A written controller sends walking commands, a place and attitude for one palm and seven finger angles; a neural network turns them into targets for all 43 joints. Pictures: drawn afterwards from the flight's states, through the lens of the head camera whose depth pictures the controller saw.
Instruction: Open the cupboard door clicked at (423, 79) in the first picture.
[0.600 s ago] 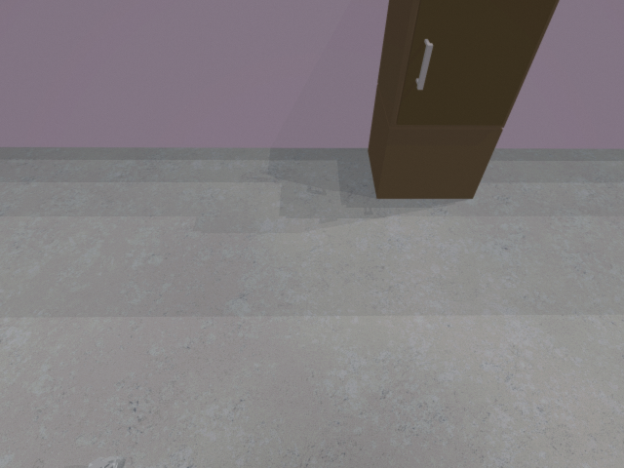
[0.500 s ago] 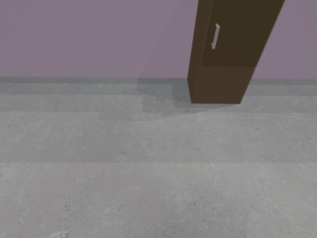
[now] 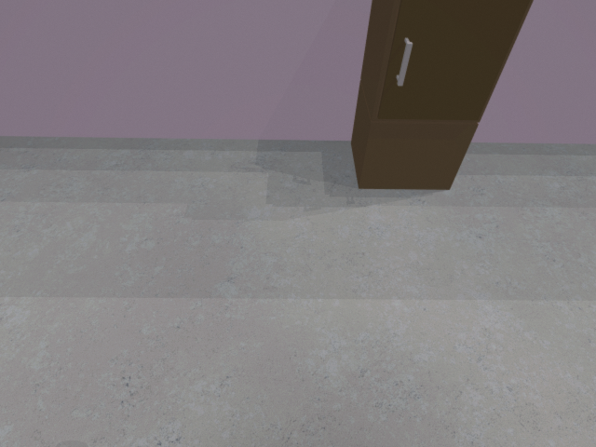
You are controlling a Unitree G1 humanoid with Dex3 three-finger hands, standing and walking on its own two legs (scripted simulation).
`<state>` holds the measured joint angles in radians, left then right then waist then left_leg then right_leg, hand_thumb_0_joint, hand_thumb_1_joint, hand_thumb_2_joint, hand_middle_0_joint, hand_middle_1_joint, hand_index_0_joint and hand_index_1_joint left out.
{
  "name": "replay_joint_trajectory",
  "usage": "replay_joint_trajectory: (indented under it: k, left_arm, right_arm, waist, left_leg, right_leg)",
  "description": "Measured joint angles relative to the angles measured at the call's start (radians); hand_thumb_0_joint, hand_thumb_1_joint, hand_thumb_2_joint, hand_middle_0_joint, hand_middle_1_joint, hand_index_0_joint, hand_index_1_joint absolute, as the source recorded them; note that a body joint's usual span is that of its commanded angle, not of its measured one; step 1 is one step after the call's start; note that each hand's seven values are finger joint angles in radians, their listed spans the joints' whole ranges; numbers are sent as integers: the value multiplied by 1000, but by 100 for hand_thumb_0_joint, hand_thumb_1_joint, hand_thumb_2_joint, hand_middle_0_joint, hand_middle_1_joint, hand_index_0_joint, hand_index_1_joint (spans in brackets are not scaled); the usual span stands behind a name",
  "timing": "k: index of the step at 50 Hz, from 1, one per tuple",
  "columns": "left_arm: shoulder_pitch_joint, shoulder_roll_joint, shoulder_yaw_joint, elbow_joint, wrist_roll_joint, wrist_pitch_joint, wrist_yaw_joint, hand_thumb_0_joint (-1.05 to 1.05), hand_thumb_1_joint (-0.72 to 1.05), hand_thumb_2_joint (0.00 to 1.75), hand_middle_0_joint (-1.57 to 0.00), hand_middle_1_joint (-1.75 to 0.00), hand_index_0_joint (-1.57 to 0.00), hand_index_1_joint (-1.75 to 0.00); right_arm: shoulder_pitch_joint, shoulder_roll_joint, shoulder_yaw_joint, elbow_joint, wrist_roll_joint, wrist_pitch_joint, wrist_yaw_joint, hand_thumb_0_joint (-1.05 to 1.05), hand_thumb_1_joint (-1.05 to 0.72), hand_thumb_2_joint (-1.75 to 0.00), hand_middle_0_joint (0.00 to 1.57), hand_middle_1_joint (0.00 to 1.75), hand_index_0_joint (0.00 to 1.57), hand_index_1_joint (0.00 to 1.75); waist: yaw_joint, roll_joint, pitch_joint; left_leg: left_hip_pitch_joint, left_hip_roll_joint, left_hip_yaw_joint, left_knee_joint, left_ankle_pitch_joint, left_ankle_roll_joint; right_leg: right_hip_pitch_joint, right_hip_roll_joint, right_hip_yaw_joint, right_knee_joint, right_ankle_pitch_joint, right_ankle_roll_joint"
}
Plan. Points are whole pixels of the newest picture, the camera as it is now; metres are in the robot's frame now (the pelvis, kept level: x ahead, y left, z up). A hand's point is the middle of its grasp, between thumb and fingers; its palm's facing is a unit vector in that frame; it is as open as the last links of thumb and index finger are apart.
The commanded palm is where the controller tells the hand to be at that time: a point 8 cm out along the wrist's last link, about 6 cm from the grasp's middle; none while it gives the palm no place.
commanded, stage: stand and wait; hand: left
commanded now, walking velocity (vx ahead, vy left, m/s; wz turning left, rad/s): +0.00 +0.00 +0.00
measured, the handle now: (403, 62) +1.40 -0.31 -0.10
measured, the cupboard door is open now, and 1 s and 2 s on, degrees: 0 0 0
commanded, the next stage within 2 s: look at it before walking up in 0.22 s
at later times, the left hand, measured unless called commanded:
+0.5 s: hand out of the picture +0.08 +0.24 -0.15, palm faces -0.04 -0.94 -0.33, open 7.4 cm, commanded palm none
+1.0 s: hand out of the picture +0.07 +0.25 -0.15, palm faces -0.04 -0.94 -0.33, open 7.4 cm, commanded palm none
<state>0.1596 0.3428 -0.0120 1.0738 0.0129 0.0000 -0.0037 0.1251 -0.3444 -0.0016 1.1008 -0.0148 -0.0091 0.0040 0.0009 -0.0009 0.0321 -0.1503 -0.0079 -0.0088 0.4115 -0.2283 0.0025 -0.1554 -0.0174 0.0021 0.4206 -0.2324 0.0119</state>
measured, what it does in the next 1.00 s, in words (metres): stands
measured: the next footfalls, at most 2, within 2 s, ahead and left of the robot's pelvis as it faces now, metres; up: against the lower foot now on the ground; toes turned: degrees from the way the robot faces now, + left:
left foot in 1.74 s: +0.07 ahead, +0.11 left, +0.00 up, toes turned -20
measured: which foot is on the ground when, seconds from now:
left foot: down 0.00-1.00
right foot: down 0.00-1.00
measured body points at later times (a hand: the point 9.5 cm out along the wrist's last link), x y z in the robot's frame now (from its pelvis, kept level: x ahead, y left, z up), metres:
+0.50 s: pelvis -0.01 +0.00 +0.00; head -0.01 +0.00 +0.45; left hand +0.08 +0.29 -0.13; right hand +0.07 -0.30 -0.13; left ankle +0.00 +0.12 -0.74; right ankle +0.00 -0.13 -0.74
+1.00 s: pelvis +0.00 +0.00 +0.00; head +0.00 +0.00 +0.45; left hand +0.07 +0.29 -0.13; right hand +0.08 -0.30 -0.13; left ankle +0.00 +0.12 -0.74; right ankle +0.00 -0.13 -0.74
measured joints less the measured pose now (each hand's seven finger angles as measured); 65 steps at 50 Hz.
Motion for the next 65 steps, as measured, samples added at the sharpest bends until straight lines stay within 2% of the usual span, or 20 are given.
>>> replay_joint_trajectory:
  k: [18,49,53,59,61,63,64,65]
  left_arm:
    - [-24,-3,-2,5,2,-7,-1,1,90,90,-21,-30,-20,-30]
    - [-17,1,-1,14,2,-7,-2,1,90,90,-21,-30,-20,-30]
    - [-7,-6,7,-5,2,9,6,1,91,90,-21,-30,-20,-30]
    - [33,-41,22,-63,7,48,1,1,91,90,-20,-30,-20,-30]
    - [45,-54,27,-84,8,55,-5,1,91,90,-20,-30,-20,-30]
    - [57,-72,35,-101,8,62,-10,1,91,90,-20,-30,-20,-30]
    - [64,-82,38,-110,8,61,-13,1,91,90,-20,-30,-20,-30]
    - [74,-93,40,-120,10,56,-15,1,91,90,-20,-30,-20,-30]
  right_arm:
    - [-5,5,3,17,2,-4,4,1,-90,-89,20,30,20,30]
    - [-17,4,6,19,3,-5,2,1,-90,-89,20,30,20,30]
    - [-23,13,-1,-1,1,2,-8,1,-90,-89,20,30,20,30]
    - [-12,71,-15,-75,-1,20,-19,0,-91,-89,20,30,20,30]
    - [-5,91,-20,-95,-2,24,-17,0,-91,-89,20,30,20,30]
    - [3,106,-24,-108,-4,27,-16,0,-90,-89,20,30,20,30]
    - [8,110,-27,-113,-6,29,-16,0,-90,-89,20,30,20,30]
    - [15,110,-29,-118,-6,33,-14,0,-90,-89,20,30,20,30]
  waist:
    - [-5,1,-9]
    - [2,-3,2]
    - [12,-2,2]
    - [15,-15,17]
    - [19,-23,29]
    - [23,-20,43]
    - [25,-12,48]
    - [27,0,51]
  left_leg:
    - [9,5,1,-26,21,-5]
    - [18,5,0,-46,26,-4]
    - [2,13,22,-18,10,-6]
    - [-52,29,82,83,-44,-8]
    - [-68,34,107,121,-64,-9]
    - [-77,48,131,163,-88,-14]
    - [-85,58,139,189,-102,-19]
    - [-100,74,143,230,-122,-26]
  right_leg:
    - [6,5,0,-22,19,-4]
    - [18,5,0,-48,27,-3]
    - [-9,12,21,-17,20,-2]
    - [-106,32,80,122,-28,-4]
    - [-152,28,67,209,-60,-4]
    - [-182,21,32,298,-143,-1]
    - [-179,18,13,304,-153,-1]
    - [-169,19,-2,275,-101,-10]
